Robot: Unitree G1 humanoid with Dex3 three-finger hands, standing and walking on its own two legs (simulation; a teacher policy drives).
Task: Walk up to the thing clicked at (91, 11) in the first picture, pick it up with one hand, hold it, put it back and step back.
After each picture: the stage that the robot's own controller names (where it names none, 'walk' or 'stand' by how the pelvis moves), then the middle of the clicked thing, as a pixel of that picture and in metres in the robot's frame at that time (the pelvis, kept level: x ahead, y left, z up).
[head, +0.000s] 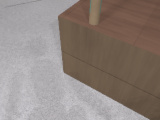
stand; (95, 5) +0.94 -0.11 +0.01
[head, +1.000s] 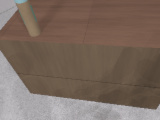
walk; (27, 14) +0.79 +0.30 +0.05
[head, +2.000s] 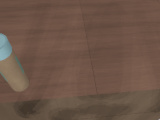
stand; (9, 67) +0.40 +0.24 +0.02
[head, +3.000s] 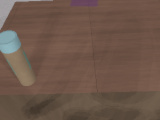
stand; (18, 61) +0.46 +0.25 +0.03
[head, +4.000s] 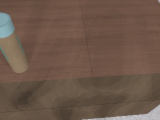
stand; (11, 47) +0.49 +0.24 +0.03
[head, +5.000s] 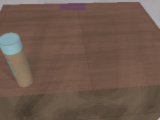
stand; (18, 63) +0.46 +0.25 +0.00
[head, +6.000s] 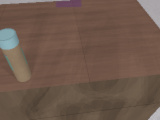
stand; (16, 58) +0.49 +0.27 +0.01
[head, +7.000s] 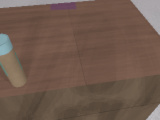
stand; (10, 63) +0.48 +0.28 +0.00
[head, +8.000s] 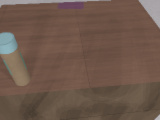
stand; (14, 62) +0.47 +0.27 +0.00
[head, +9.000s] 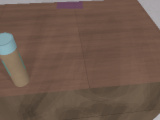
stand; (13, 62) +0.47 +0.27 +0.00
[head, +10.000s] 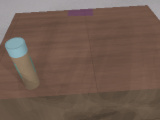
rise first; (24, 66) +0.47 +0.26 +0.01
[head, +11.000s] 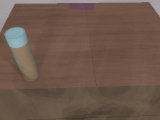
go down; (23, 57) +0.49 +0.26 +0.02
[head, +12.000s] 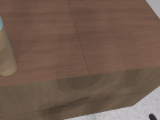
go down; out of the picture +0.46 +0.24 +0.06
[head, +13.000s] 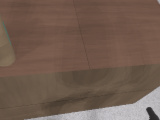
close in; out of the picture +0.48 +0.24 +0.08
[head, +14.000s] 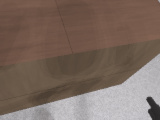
close; out of the picture +0.50 +0.27 +0.11
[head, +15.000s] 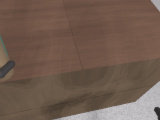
lift; out of the picture +0.43 +0.23 +0.12
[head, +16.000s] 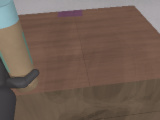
lift; (14, 51) +0.33 +0.17 +0.23
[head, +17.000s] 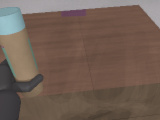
hold; (20, 57) +0.34 +0.17 +0.20
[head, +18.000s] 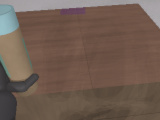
hold; (14, 56) +0.34 +0.18 +0.20
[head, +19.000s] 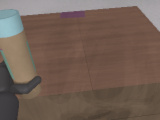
crouch; (18, 59) +0.34 +0.17 +0.20
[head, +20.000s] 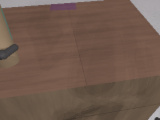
crouch; out of the picture +0.45 +0.23 +0.21
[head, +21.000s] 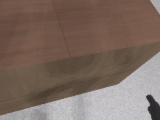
lower; out of the picture +0.51 +0.26 +0.08
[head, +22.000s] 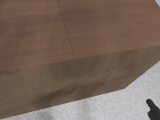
lower; out of the picture +0.49 +0.26 +0.10
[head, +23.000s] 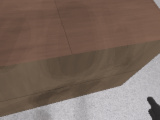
lower; out of the picture +0.50 +0.26 +0.11
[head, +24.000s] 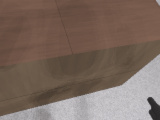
lower; out of the picture +0.51 +0.27 +0.11
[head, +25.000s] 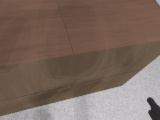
loosen; out of the picture +0.51 +0.26 +0.11
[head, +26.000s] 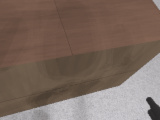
withdraw; out of the picture +0.48 +0.27 +0.10
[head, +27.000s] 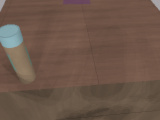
sink last; (19, 57) +0.46 +0.25 +0.05
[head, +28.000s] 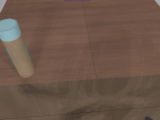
stand; (18, 51) +0.48 +0.26 +0.06
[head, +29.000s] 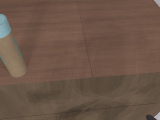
stand; (8, 49) +0.47 +0.26 +0.07
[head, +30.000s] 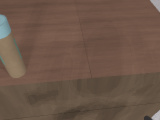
stand; (8, 50) +0.47 +0.26 +0.07
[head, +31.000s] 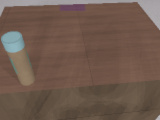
stand; (20, 61) +0.48 +0.25 +0.01
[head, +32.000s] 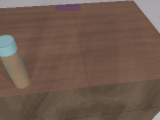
stand; (14, 64) +0.47 +0.27 +0.00
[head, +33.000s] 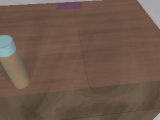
stand; (13, 65) +0.46 +0.27 +0.00
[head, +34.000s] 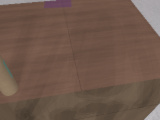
walk; out of the picture +0.42 +0.31 +0.01
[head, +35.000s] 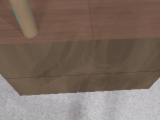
walk; (22, 11) +0.65 +0.25 +0.04
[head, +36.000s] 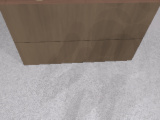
walk; out of the picture +1.03 +0.27 +0.02
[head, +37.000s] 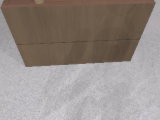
stand; out of the picture +1.08 +0.32 +0.03
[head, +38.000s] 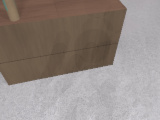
stand; (8, 1) +1.02 +0.41 +0.00
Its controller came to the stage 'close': yes
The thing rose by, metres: 0.21
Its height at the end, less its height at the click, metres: +0.00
